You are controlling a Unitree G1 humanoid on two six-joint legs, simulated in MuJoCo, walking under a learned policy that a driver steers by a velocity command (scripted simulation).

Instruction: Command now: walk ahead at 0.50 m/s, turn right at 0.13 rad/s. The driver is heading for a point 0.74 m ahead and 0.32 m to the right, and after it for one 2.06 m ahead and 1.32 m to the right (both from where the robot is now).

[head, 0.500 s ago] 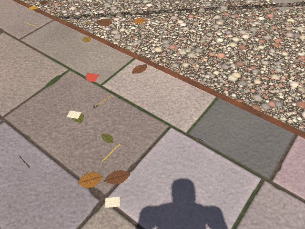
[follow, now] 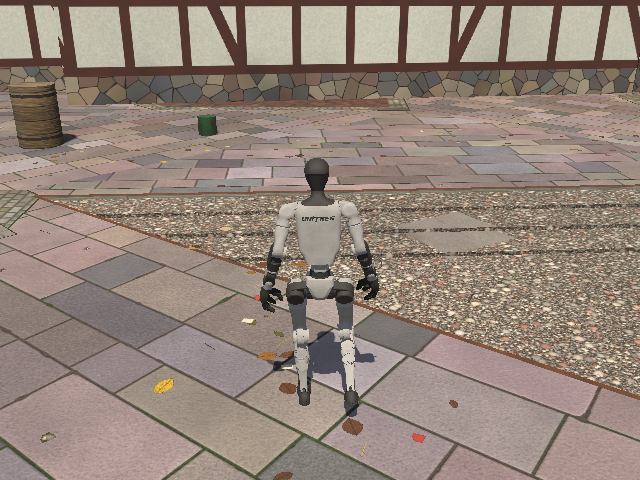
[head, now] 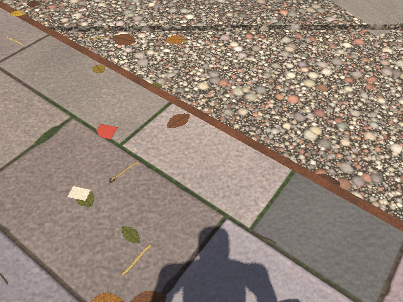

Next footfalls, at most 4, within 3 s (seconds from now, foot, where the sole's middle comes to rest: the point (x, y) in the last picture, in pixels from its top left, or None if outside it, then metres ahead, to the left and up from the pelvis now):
0.44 right None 0.39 -0.17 -0.77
0.92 left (223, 236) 0.71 -0.07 -0.77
1.38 right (315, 232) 0.73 -0.41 -0.77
1.76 left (255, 199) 0.87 -0.20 -0.77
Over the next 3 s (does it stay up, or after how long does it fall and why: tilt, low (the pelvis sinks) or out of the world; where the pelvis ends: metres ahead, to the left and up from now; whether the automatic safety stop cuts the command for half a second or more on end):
stays up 0.79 -0.26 0.00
